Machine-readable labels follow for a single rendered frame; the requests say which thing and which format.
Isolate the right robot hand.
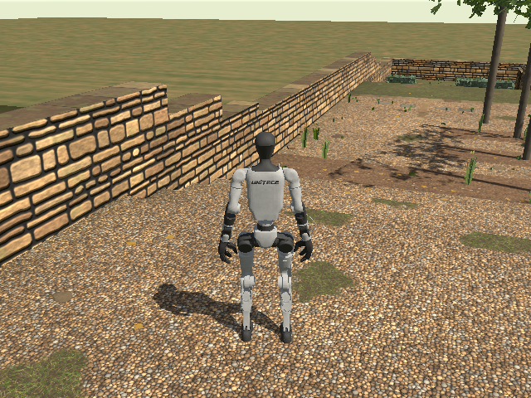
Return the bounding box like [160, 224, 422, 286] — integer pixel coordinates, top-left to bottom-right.
[294, 239, 313, 262]

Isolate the right robot upper arm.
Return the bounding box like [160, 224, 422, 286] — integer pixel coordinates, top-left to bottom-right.
[283, 167, 304, 214]

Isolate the left robot hand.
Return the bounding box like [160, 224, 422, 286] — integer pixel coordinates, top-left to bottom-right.
[218, 240, 237, 264]

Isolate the left robot forearm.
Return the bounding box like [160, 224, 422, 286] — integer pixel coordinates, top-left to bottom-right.
[220, 202, 236, 242]

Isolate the robot left thigh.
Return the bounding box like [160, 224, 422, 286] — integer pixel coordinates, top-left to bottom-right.
[237, 231, 255, 289]

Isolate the left robot upper arm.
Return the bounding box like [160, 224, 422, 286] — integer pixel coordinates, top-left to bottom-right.
[227, 167, 248, 214]

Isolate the right robot shin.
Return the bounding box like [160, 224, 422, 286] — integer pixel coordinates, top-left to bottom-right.
[280, 276, 292, 332]

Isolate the right robot forearm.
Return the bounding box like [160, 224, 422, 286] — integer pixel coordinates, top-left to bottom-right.
[295, 202, 311, 241]

